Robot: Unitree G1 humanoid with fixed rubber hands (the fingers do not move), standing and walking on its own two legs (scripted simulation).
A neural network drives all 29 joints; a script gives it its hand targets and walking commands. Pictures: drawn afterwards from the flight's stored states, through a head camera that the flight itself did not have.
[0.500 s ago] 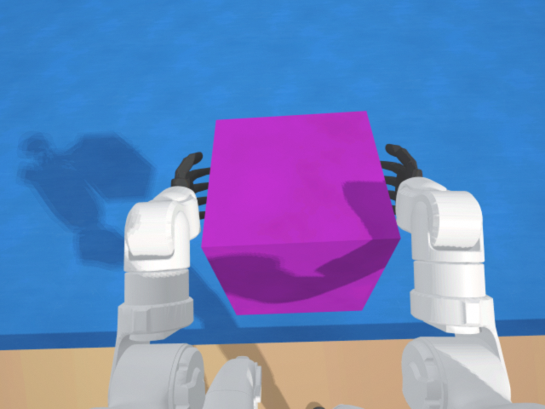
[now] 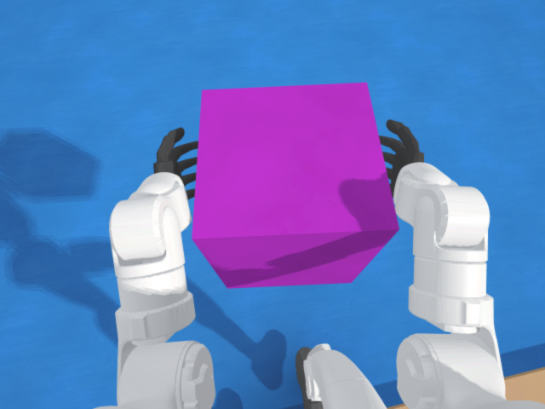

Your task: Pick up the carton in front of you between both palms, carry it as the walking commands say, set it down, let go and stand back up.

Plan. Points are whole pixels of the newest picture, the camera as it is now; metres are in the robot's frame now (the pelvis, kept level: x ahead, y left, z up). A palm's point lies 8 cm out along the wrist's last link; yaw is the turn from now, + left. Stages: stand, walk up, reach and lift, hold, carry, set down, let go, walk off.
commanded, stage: carry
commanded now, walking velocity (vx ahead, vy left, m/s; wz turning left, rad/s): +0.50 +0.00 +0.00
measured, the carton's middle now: (287, 200) +0.39 -0.04 +0.03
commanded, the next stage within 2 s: none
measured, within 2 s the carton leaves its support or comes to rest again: neither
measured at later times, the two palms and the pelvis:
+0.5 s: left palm (162, 66) +0.72 +0.16 +0.01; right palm (310, 50) +0.74 -0.14 +0.01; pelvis +0.36 -0.01 -0.08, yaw -1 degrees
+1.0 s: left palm out of the picture +1.00 +0.11 +0.03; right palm out of the picture +1.00 -0.19 +0.03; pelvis +0.70 -0.04 -0.07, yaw -1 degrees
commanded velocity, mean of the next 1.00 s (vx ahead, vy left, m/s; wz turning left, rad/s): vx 0.50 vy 0.00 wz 0.00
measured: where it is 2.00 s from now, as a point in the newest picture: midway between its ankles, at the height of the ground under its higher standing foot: (251, 131)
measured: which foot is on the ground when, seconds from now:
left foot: down 0.00-0.12, up 0.14-0.50, down 0.52-0.96, up 0.98-1.00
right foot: up 0.00-0.08, down 0.10-0.52, up 0.54-0.94, down 0.96-1.00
